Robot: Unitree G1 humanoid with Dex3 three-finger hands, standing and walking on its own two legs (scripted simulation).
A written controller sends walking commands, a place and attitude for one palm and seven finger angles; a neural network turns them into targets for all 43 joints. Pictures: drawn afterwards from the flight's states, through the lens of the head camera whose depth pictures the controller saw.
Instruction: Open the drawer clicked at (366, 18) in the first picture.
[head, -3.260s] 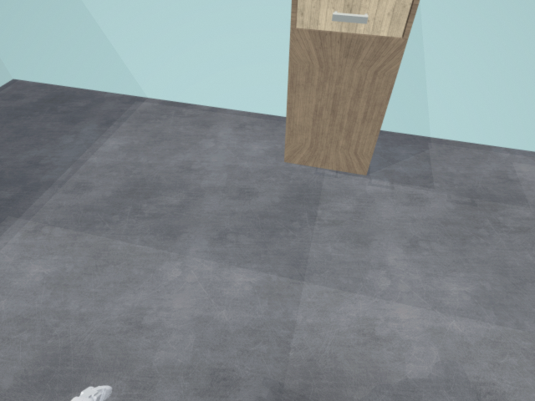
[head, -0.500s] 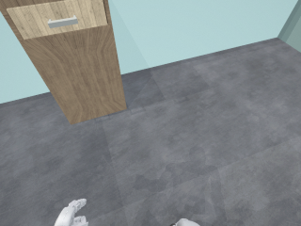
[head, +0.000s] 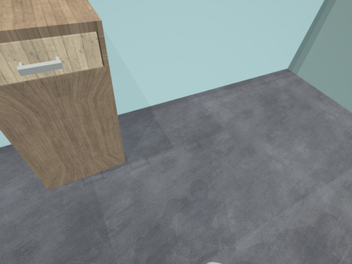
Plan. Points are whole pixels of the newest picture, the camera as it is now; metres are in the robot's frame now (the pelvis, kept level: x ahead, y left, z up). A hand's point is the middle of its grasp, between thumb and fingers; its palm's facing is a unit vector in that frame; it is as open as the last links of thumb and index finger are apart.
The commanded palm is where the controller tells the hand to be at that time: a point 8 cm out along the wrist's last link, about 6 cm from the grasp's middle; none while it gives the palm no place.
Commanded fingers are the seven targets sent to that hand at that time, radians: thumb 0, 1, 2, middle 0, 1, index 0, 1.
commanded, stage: turn to face it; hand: left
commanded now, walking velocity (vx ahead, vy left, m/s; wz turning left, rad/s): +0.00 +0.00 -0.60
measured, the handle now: (40, 64) +0.68 +0.53 +0.04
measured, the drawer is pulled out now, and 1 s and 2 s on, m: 0.00 0.00 0.00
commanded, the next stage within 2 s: take the last steps up to it in 1.16 s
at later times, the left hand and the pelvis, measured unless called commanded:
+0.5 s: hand (126, 241) +0.21 +0.14 -0.16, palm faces +0.10 -0.98 -0.18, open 7.3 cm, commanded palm none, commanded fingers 0.00 0.90 0.90 -0.20 -0.30 -0.20 -0.30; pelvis +0.10 -0.03 -0.01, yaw +6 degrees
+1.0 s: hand out of the picture +0.09 +0.22 -0.16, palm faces +0.36 -0.89 -0.27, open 7.4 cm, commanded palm none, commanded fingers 0.00 0.90 0.90 -0.20 -0.30 -0.20 -0.30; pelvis +0.09 -0.01 +0.00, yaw +19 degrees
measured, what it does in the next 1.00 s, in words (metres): steps on the spot, turning left: right foot, then left foot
